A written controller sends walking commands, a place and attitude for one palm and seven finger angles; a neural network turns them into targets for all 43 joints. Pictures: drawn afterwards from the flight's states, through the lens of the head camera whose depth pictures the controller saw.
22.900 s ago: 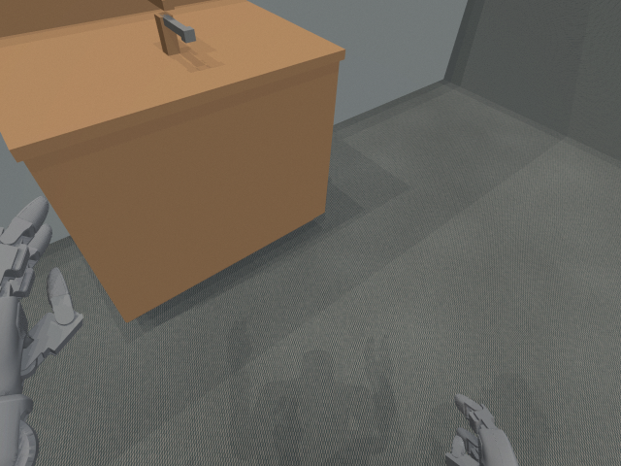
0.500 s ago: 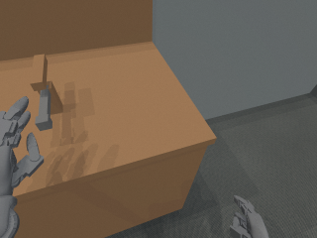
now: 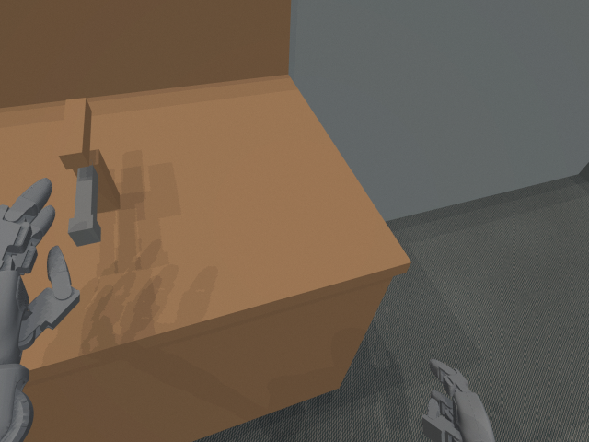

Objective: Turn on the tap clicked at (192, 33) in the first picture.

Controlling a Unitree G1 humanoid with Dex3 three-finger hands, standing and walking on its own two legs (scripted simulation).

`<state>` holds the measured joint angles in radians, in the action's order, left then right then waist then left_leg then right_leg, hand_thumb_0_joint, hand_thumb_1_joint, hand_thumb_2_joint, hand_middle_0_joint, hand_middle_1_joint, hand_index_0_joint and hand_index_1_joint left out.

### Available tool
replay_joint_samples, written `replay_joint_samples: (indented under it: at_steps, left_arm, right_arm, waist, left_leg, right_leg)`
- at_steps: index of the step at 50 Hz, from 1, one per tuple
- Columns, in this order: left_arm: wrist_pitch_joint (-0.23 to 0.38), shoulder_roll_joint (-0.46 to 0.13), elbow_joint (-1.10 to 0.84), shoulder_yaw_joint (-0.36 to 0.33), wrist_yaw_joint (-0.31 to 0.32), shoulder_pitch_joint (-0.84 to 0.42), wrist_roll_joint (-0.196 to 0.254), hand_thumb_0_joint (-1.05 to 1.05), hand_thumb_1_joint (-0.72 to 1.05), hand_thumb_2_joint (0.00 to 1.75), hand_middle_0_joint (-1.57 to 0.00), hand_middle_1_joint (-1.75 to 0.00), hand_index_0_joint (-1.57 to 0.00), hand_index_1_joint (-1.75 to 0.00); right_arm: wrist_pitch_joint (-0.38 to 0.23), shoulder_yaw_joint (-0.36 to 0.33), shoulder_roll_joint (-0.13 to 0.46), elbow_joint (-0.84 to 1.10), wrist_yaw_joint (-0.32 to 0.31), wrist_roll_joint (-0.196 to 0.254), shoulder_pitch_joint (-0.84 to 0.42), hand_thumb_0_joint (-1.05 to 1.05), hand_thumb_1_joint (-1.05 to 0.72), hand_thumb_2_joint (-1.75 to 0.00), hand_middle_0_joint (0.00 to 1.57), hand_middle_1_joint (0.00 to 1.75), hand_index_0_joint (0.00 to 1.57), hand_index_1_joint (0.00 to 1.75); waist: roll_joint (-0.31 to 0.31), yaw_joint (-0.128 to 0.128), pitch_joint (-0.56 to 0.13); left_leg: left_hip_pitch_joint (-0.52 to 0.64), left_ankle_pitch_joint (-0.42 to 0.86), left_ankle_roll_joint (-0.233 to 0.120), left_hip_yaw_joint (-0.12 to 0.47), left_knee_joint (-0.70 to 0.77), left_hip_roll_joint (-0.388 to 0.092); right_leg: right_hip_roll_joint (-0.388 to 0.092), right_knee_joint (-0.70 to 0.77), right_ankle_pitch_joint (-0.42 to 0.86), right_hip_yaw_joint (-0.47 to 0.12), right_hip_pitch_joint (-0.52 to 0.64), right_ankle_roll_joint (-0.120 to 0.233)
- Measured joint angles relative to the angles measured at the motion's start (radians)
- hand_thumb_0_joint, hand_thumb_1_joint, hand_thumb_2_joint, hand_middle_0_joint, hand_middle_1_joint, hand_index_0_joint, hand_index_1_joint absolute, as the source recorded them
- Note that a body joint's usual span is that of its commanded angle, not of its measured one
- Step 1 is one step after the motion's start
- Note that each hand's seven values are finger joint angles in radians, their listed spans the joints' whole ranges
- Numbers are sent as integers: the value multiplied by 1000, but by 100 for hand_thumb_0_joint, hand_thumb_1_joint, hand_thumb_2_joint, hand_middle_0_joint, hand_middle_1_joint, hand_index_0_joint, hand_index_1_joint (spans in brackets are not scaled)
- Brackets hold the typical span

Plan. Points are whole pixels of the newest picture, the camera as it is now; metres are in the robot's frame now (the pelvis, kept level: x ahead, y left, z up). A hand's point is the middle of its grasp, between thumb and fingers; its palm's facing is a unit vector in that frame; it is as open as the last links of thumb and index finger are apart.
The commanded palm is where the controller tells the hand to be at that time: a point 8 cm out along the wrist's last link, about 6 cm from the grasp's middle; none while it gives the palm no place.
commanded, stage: look again from close up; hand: left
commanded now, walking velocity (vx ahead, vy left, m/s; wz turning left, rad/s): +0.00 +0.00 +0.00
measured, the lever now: (85, 230) +0.33 +0.30 +0.11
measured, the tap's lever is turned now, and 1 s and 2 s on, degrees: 0 0 0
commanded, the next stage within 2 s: come to a stop and stand still in 0.08 s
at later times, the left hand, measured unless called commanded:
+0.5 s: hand (26, 264) +0.23 +0.29 +0.18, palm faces +0.46 -0.80 -0.39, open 7.4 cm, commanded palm +0.15 +0.29 +0.17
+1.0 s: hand (71, 300) +0.21 +0.25 +0.15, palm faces +0.34 -0.88 -0.32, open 7.4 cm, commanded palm +0.15 +0.29 +0.17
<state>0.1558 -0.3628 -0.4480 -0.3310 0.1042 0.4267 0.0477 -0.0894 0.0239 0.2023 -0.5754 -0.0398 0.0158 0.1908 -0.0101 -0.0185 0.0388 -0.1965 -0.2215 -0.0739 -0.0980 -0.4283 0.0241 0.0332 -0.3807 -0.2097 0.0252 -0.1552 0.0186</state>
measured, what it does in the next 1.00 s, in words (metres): stands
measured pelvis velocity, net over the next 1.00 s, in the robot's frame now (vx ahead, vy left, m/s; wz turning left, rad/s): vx -0.01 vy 0.01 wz -0.01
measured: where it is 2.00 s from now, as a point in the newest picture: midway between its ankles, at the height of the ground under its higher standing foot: outside the picture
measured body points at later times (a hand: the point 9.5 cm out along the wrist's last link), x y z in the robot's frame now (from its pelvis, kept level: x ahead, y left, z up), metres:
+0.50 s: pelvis -0.02 +0.01 -0.01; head +0.02 +0.03 +0.44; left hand +0.20 +0.33 +0.20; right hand +0.17 -0.20 -0.08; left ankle +0.01 +0.06 -0.74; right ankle +0.00 -0.11 -0.74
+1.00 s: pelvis -0.01 +0.01 +0.00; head +0.00 +0.04 +0.45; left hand +0.19 +0.29 +0.17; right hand +0.17 -0.22 -0.06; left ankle +0.01 +0.06 -0.74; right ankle +0.00 -0.11 -0.74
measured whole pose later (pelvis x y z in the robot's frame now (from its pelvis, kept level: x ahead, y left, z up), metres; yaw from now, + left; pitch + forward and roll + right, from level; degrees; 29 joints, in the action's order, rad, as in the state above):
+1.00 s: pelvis -0.01 +0.01 +0.00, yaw -1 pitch -1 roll -2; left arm 0.22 -0.33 -0.42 -0.32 0.09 0.39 0.02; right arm -0.14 0.02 0.20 -0.57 -0.02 0.01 0.20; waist -0.03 -0.01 0.03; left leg -0.22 -0.22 -0.09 -0.11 -0.46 0.02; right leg 0.03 -0.40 -0.20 0.01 -0.18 0.00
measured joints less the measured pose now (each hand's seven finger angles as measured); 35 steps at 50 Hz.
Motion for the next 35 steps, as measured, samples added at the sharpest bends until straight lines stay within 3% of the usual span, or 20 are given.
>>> replay_joint_samples:
  at_steps: [17,19,20,22,25,29,31,35]
  left_arm:
    - [-3,-5,-11,-5,1,-6,-4,2,89,90,-21,-30,-21,-30]
    - [25,-84,45,-46,-41,-136,-65,2,89,90,-22,-30,-21,-30]
    - [50,-115,91,-76,-46,-200,-58,2,88,90,-22,-30,-21,-30]
    - [58,-124,139,-127,-30,-251,-26,2,89,90,-22,-30,-21,-30]
    - [48,-55,91,-123,-17,-189,-2,2,89,90,-21,-30,-20,-30]
    - [57,30,-13,1,-37,-4,-7,2,90,90,-20,-30,-20,-30]
    - [61,24,-25,30,-50,52,-12,2,89,90,-21,-30,-20,-30]
    - [60,-26,20,-14,-42,35,-9,2,88,90,-22,-30,-21,-30]
  right_arm:
    - [7,6,-11,5,2,-3,0,2,-90,-90,21,30,20,30]
    - [-26,-2,-13,8,3,-23,20,1,-90,-90,20,30,20,30]
    - [-33,2,-15,-5,9,-24,12,1,-90,-90,20,30,20,30]
    - [-38,4,-18,-7,31,-13,-4,2,-90,-90,20,30,20,30]
    - [-52,-10,-8,20,61,-7,-2,2,-90,-90,21,30,20,30]
    - [-51,-14,3,32,66,1,13,2,-90,-90,21,30,20,30]
    - [-42,-8,-4,24,50,1,23,2,-90,-90,21,30,20,30]
    - [-30,1,-17,11,19,-2,44,2,-90,-90,21,30,20,30]
  waist:
    - [-4,-5,17]
    - [-13,-33,24]
    - [-22,-40,33]
    - [-25,-38,47]
    - [-2,-12,47]
    - [26,16,28]
    - [19,21,20]
    - [-12,6,13]
  left_leg:
    - [9,8,-13,-1,14,22]
    - [-37,2,-16,11,-24,19]
    - [-48,4,-15,14,-30,19]
    - [-53,9,-13,3,-32,15]
    - [-55,3,-20,-15,-43,19]
    - [-47,-12,-27,-28,-56,20]
    - [-42,-13,-23,-26,-56,18]
    - [-37,-6,-16,-13,-52,12]
  right_leg:
    - [-22,-7,-4,-1,1,-17]
    - [-21,-36,-10,14,-36,-15]
    - [-20,-46,-12,17,-48,-11]
    - [-18,-56,-7,7,-61,-11]
    - [-23,-87,-16,-11,-77,-17]
    - [-25,-103,-28,-24,-74,-26]
    - [-23,-100,-29,-22,-67,-25]
    - [-16,-87,-22,-9,-54,-14]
